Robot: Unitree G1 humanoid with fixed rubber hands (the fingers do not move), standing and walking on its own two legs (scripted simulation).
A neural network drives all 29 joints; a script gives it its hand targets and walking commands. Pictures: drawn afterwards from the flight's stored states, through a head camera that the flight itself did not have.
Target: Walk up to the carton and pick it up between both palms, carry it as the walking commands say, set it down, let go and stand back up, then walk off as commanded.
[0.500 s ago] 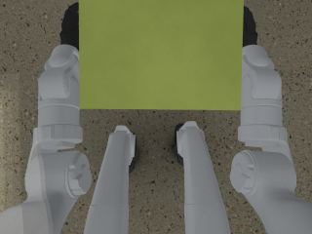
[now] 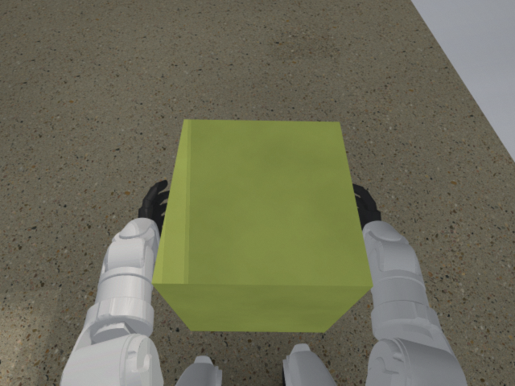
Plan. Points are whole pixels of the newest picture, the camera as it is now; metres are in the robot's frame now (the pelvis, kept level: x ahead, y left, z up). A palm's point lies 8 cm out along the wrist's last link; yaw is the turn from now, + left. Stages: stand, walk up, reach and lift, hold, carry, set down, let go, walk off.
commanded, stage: reach and lift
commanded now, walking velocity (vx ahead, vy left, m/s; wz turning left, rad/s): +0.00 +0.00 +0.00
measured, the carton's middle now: (259, 234) +0.38 -0.02 -0.07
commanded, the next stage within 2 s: none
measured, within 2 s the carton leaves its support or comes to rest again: neither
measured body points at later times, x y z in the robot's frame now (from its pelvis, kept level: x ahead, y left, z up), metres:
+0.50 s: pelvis +0.04 +0.01 +0.06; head +0.09 +0.00 +0.50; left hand +0.37 +0.16 +0.03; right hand +0.35 -0.20 +0.03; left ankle +0.04 +0.13 -0.67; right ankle +0.08 -0.14 -0.67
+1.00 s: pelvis +0.03 -0.01 +0.07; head +0.02 -0.02 +0.52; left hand +0.34 +0.17 +0.09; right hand +0.35 -0.19 +0.09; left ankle +0.04 +0.13 -0.67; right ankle +0.08 -0.14 -0.67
